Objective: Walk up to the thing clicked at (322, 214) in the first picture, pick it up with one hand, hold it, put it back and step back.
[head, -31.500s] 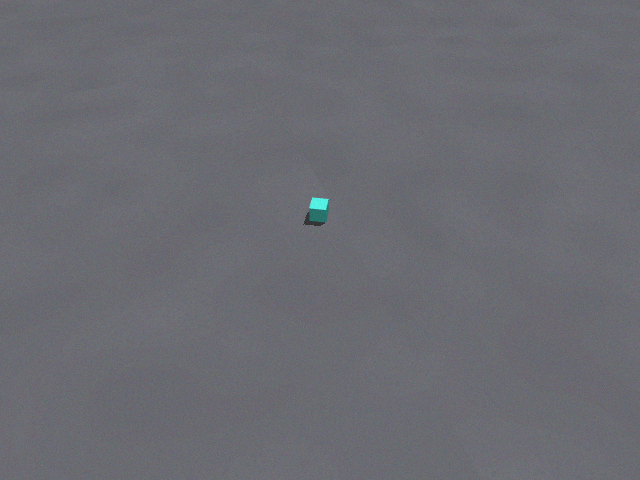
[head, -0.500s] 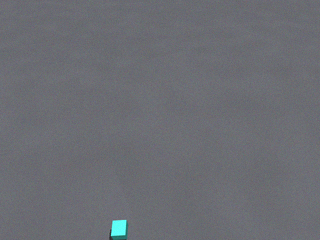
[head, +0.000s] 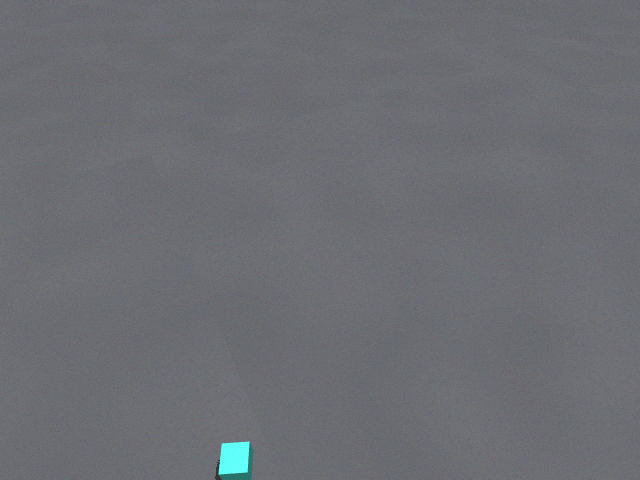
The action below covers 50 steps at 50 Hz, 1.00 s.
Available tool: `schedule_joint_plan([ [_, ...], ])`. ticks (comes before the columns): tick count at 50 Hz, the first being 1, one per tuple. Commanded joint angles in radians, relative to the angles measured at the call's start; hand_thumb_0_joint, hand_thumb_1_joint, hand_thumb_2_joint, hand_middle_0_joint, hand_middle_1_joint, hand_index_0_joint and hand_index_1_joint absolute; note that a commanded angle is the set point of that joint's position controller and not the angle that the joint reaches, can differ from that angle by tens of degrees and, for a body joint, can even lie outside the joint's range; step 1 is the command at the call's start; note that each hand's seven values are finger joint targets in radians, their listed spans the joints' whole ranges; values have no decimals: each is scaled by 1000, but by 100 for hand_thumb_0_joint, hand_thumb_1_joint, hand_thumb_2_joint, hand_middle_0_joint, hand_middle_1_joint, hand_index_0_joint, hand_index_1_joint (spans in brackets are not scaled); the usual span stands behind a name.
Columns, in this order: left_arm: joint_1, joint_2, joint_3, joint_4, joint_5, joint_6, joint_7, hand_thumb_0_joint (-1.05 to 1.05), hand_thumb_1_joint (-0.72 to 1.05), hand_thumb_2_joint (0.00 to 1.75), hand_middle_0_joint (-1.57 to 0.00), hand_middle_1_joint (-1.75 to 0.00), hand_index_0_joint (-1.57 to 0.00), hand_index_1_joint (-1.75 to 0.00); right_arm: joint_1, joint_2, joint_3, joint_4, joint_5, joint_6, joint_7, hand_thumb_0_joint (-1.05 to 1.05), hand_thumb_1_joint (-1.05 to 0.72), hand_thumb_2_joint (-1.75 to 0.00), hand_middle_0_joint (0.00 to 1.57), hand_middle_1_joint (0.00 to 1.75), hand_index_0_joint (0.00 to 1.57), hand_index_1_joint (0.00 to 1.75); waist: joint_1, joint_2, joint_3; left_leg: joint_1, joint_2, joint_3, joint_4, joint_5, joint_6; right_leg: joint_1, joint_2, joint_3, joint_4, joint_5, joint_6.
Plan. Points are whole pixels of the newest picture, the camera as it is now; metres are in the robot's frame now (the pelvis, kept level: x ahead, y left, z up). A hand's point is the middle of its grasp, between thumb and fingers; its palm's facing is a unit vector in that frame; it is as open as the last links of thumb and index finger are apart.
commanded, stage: stand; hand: left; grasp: from above
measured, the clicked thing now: (236, 461) +0.38 +0.27 -0.74
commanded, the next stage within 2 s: step back in 0.94 s
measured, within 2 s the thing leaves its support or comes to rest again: neither
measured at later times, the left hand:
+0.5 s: hand out of the picture +0.08 +0.24 -0.16, palm faces +0.01 -0.95 -0.33, open 7.4 cm
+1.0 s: hand out of the picture +0.09 +0.25 -0.16, palm faces +0.01 -0.94 -0.34, open 7.4 cm
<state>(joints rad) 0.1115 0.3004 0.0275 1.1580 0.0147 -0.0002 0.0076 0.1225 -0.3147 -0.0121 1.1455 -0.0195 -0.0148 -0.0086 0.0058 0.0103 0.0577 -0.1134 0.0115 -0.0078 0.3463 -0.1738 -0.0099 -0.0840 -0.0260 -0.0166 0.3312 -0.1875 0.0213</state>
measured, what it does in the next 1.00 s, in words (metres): stands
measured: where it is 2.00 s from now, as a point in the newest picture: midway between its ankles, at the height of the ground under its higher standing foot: outside the picture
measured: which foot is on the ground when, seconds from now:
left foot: down 0.00-1.00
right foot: down 0.00-1.00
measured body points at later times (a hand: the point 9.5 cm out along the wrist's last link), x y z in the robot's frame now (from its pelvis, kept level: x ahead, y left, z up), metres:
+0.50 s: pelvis +0.01 +0.00 +0.00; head +0.02 +0.00 +0.45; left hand +0.08 +0.29 -0.14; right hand +0.08 -0.29 -0.14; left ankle +0.01 +0.12 -0.75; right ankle +0.00 -0.13 -0.75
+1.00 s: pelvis +0.01 +0.00 +0.00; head +0.03 -0.01 +0.45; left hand +0.09 +0.30 -0.13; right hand +0.09 -0.30 -0.14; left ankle +0.01 +0.12 -0.75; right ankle +0.00 -0.13 -0.75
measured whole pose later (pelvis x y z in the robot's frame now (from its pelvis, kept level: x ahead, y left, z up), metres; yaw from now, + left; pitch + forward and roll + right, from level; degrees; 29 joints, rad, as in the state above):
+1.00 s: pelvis +0.01 +0.00 +0.00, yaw +0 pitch -2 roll +0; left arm 0.10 0.33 0.03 1.11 -0.01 0.00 0.00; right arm 0.09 -0.34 -0.01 1.13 -0.01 0.00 0.01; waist 0.00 0.01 0.08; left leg -0.14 0.02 0.00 0.37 -0.20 -0.01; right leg -0.12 -0.02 -0.01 0.36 -0.21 0.01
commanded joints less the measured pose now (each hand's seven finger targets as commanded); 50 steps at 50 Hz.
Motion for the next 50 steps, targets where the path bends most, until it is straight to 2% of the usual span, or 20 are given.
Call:
schedule_joint_plan([
  [1,-30,202,36,-57,3,-21,14,0,90,90,-20,-30,-20,-30,-29,-203,-34,-56,1,-17,-16,0,-90,-90,20,30,20,30,-2,-4,-31,-24,104,-98,-81,43,29,-18,-94,83,-63,43,-33],
  [5,-37,207,35,-60,3,-25,14,0,90,90,-20,-30,-20,-30,-37,-201,-33,-59,3,-17,-13,0,-90,-90,20,30,20,30,-5,-19,-52,-22,103,-95,-76,61,30,-9,-95,80,-67,42,-30],
  [8,-40,212,35,-64,1,-26,13,0,90,90,-20,-30,-20,-30,-45,-207,-33,-59,1,-21,-13,0,-90,-90,20,30,20,30,-1,-8,-79,11,110,-92,-62,139,32,-5,-100,81,-57,100,-35],
  [9,-32,207,33,-60,0,-25,13,0,90,90,-20,-30,-20,-30,-41,-213,-34,-56,4,-21,-13,0,-90,-90,20,30,20,30,-3,5,-71,10,107,-90,-64,122,32,-10,-99,82,-62,95,-32],
  [10,-48,217,34,-65,0,-27,13,0,90,90,-20,-30,-20,-30,-35,-204,-31,-56,2,-22,-12,0,-90,-90,20,30,20,30,-9,-15,-73,3,110,-91,-64,152,30,5,-101,80,-54,110,-34],
  [11,-40,206,32,-61,-1,-26,13,0,90,90,-20,-30,-20,-30,-40,-212,-32,-55,4,-20,-12,0,-90,-90,20,30,20,30,-6,-5,-73,2,106,-88,-63,127,31,1,-99,79,-60,98,-30],
  [14,-33,214,31,-62,-3,-26,12,0,90,90,-20,-30,-20,-30,-45,-211,-32,-53,5,-21,-12,0,-90,-90,20,30,20,30,-2,-7,-85,23,112,-88,-57,171,32,5,-103,81,-57,131,-33],
  [17,-42,218,31,-61,-2,-25,12,0,90,90,-20,-30,-20,-30,-43,-212,-30,-50,4,-19,-11,0,-90,-90,20,30,20,30,-5,-15,-74,2,108,-89,-68,117,29,2,-100,78,-58,89,-31],
  [21,-43,221,30,-64,-2,-29,12,0,90,90,-20,-30,-20,-30,-36,-219,-31,-51,4,-20,-12,0,-90,-90,20,30,20,30,-8,-18,-93,23,114,-83,-52,198,31,15,-107,81,-56,162,-31],
  [34,-43,222,29,-66,-3,-26,10,0,90,90,-20,-30,-20,-30,-55,-224,-29,-52,6,-21,-10,0,-90,-90,20,30,20,30,-3,-3,-69,15,112,-86,-70,152,26,-2,-102,77,-60,120,-32],
  [36,-45,228,29,-67,-2,-27,10,0,90,90,-20,-30,-20,-30,-51,-221,-30,-54,6,-20,-10,0,-90,-90,20,30,20,30,-9,-21,-82,33,115,-83,-62,198,25,-1,-106,78,-56,151,-35],
  [37,-46,227,28,-68,-5,-28,10,0,90,90,-20,-30,-20,-30,-42,-223,-29,-50,7,-20,-9,0,-90,-90,20,30,20,30,-10,-15,-77,18,112,-83,-68,172,24,4,-106,82,-67,138,-33],
  [38,-49,232,30,-72,-5,-29,11,0,90,90,-20,-30,-20,-30,-50,-229,-31,-55,5,-20,-10,0,-90,-90,20,30,20,30,-7,-12,-91,26,116,-82,-60,191,31,16,-108,79,-58,162,-35],
  [43,-44,228,27,-72,-7,-30,10,0,90,90,-20,-30,-20,-30,-53,-228,-29,-52,7,-22,-9,0,-90,-90,20,30,20,30,-5,0,-101,44,118,-80,-53,230,29,22,-112,83,-54,205,-36],
  [46,-45,234,27,-73,-6,-30,9,0,90,90,-20,-30,-20,-30,-46,-222,-27,-52,7,-22,-9,0,-90,-90,20,30,20,30,-8,-13,-92,40,115,-79,-66,204,24,7,-105,79,-56,173,-35],
  [47,-44,313,66,-106,-23,-20,15,0,90,90,-20,-30,-20,-30,-84,-278,-47,-80,9,0,-4,0,-90,-90,20,30,20,30,-5,-21,20,-42,103,-88,31,335,46,-70,-89,94,30,331,-39],
  [48,-25,305,69,-113,-26,-16,20,0,90,90,-20,-30,-20,-30,-73,-257,-47,-92,17,7,-4,0,-90,-90,20,30,20,30,-7,-23,-2,-38,103,-73,62,373,49,-70,-89,84,53,364,-51],
  [50,-16,296,70,-139,-25,-12,22,0,90,90,-20,-30,-20,-30,-58,-262,-53,-112,22,16,-1,0,-90,-90,20,30,20,30,-12,-20,-57,-36,101,-69,93,374,65,-45,-88,80,91,370,-66],
])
